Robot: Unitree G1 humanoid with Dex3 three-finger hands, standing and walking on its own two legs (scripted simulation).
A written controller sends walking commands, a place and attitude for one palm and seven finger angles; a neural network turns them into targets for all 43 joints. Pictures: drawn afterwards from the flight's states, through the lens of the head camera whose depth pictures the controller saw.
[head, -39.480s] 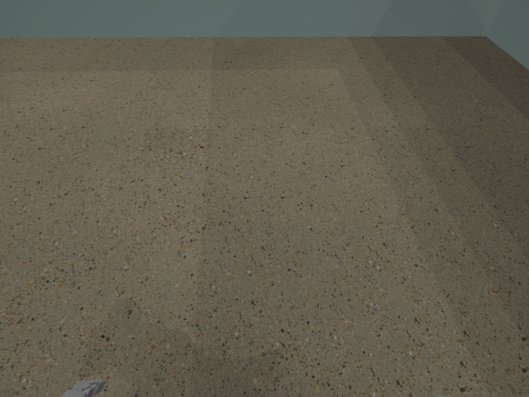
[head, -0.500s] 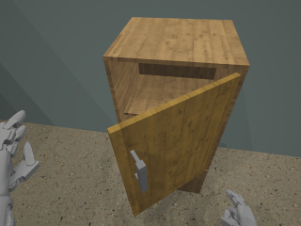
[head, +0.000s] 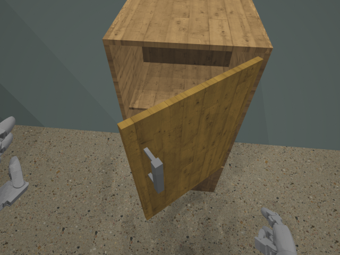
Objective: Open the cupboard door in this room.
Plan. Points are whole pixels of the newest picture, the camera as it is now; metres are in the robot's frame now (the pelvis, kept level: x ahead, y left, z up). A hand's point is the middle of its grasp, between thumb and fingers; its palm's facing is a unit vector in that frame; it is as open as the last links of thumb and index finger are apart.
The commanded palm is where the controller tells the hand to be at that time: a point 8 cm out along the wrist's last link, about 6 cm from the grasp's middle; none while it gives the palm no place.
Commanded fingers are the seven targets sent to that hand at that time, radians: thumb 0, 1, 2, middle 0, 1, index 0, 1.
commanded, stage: step back with the hand held close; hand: left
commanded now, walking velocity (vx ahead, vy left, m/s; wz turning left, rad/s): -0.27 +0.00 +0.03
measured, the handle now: (153, 171) +0.31 +0.07 +0.00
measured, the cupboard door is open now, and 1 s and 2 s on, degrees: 41 41 41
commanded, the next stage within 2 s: stop stepping back and stand still in 0.76 s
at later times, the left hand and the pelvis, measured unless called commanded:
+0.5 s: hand out of the picture +0.11 +0.30 +0.16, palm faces +0.48 -0.72 -0.50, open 7.4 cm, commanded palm +0.04 +0.32 +0.18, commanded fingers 0.00 0.90 0.90 -0.20 -0.30 -0.20 -0.30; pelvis -0.08 +0.02 -0.01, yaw +3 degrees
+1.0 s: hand out of the picture +0.03 +0.29 +0.16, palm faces +0.38 -0.81 -0.44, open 7.4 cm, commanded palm -0.02 +0.33 +0.18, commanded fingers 0.00 0.90 0.90 -0.20 -0.30 -0.20 -0.30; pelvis -0.16 +0.04 -0.01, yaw -1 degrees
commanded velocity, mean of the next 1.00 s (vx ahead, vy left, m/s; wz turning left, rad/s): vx -0.26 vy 0.00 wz -0.02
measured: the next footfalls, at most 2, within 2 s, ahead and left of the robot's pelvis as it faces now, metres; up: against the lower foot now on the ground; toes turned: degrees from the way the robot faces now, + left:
right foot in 0.46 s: -0.07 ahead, -0.10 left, +0.00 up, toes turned +6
right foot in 0.90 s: -0.17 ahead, -0.09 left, +0.00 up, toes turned +0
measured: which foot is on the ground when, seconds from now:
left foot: down 0.00-0.90, up 0.92-1.00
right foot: down 0.00-0.30, up 0.32-0.44, down 0.46-0.70, up 0.72-0.88, down 0.90-1.00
